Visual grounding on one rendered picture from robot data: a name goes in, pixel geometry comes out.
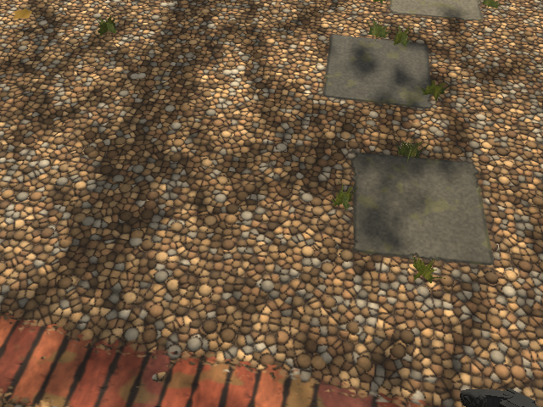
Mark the right robot hand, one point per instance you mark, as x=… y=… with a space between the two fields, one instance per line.
x=495 y=398

